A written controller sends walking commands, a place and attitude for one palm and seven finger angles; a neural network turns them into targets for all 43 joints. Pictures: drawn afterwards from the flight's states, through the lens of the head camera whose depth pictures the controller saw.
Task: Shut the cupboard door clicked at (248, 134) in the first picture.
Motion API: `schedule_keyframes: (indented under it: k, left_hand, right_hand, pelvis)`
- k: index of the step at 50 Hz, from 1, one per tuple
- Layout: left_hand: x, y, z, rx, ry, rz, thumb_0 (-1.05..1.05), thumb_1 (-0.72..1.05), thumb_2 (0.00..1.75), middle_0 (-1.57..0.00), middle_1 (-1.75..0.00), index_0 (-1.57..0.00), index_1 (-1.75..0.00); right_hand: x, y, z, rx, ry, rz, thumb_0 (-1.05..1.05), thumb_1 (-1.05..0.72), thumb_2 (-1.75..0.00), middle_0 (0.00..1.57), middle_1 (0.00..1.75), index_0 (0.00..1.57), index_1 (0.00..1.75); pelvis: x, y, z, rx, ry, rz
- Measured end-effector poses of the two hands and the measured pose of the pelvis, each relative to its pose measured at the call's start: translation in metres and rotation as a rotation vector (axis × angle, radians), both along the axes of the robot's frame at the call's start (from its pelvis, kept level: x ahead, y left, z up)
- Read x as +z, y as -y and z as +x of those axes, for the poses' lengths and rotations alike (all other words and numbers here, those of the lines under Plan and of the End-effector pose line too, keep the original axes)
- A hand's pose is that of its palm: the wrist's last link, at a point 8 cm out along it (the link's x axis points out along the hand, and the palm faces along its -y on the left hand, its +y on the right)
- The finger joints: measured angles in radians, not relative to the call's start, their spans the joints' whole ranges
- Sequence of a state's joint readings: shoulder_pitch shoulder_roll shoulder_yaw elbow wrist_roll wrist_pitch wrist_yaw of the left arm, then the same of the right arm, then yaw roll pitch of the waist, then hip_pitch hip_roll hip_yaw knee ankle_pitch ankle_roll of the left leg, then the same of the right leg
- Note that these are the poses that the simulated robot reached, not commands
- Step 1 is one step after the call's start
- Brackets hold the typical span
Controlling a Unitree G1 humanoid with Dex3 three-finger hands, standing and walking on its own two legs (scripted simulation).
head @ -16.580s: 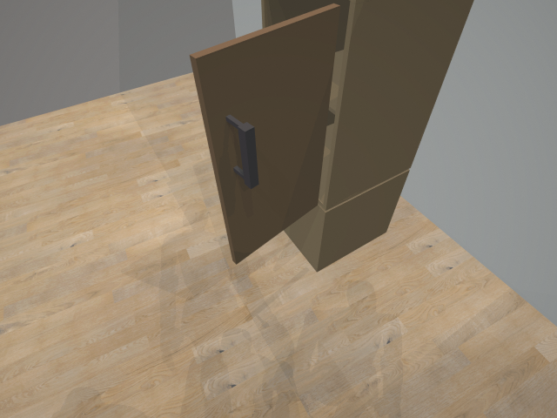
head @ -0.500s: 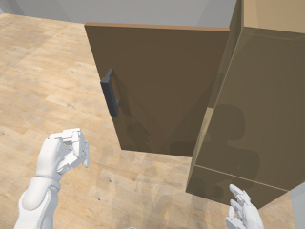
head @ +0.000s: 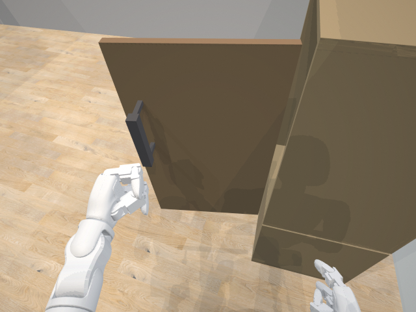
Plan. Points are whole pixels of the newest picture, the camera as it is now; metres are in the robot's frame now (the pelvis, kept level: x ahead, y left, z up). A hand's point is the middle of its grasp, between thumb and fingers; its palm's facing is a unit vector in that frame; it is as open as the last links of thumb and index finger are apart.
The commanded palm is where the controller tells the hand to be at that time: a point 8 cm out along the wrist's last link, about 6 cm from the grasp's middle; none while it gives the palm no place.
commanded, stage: bring the fist close to the handle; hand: left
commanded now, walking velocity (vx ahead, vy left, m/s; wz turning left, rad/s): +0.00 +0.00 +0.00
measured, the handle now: (143, 135) +0.45 +0.16 +0.09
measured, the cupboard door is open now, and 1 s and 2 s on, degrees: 100 98 79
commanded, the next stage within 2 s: push the door shut along its arc in 0.68 s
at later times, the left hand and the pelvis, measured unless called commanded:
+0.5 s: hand (154, 166) +0.36 +0.12 +0.10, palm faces -0.02 -1.00 -0.03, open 3.1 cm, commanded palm +0.33 +0.18 +0.09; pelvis +0.00 -0.01 +0.00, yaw -2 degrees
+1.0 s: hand (146, 160) +0.38 +0.14 +0.09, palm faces -0.09 -1.00 -0.03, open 3.1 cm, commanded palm +0.37 +0.20 +0.09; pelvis -0.01 +0.00 +0.00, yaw -1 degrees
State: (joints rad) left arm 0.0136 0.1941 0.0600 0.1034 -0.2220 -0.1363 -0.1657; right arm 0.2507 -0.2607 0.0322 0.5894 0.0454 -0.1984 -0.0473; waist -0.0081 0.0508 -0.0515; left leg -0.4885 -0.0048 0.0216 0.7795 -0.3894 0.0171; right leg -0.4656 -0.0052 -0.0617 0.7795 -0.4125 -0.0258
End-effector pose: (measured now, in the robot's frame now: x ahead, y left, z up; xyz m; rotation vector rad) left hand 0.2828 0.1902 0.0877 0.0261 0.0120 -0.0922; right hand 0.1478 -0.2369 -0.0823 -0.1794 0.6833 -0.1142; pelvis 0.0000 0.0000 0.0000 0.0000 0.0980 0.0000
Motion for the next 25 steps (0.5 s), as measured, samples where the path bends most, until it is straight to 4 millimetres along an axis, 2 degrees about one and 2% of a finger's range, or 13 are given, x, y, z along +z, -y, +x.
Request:
schedule_keyframes:
  k: [10, 16, 21, 25]
  left_hand:
    - [0.015, -0.001, 0.036, 0.064, 0.064, 0.017, 0.02, 0.90, 0.90, -1.30, -1.50, -1.31, -1.50]
    - [0.007, 0.015, 0.051, 0.022, 0.004, 0.008, 0.02, 0.90, 0.90, -1.30, -1.50, -1.30, -1.50]
    - [0.003, 0.022, 0.059, 0.040, 0.007, -0.006, 0.02, 0.90, 0.90, -1.30, -1.50, -1.30, -1.50]
    - [0.010, 0.013, 0.058, 0.074, 0.049, 0.003, 0.02, 0.90, 0.90, -1.30, -1.50, -1.30, -1.50]
  right_hand:
    - [-0.004, 0.002, -0.008, -0.006, -0.051, 0.014, 0.01, -0.90, -0.90, 0.20, 0.30, 0.20, 0.30]
    - [-0.011, 0.009, -0.022, -0.031, -0.100, 0.015, 0.01, -0.90, -0.90, 0.20, 0.30, 0.20, 0.30]
    - [-0.013, 0.016, -0.035, -0.060, -0.139, 0.010, 0.01, -0.90, -0.90, 0.20, 0.30, 0.20, 0.30]
    - [-0.013, 0.021, -0.043, -0.080, -0.157, 0.012, 0.01, -0.90, -0.90, 0.20, 0.30, 0.20, 0.30]
  pelvis:
    - [0.001, 0.006, -0.003, -0.005, -0.001, 0.004]
    - [0.002, 0.006, -0.004, -0.005, -0.006, 0.005]
    - [0.003, 0.009, -0.004, -0.021, -0.010, 0.014]
    - [0.004, 0.012, -0.003, -0.032, -0.008, 0.017]
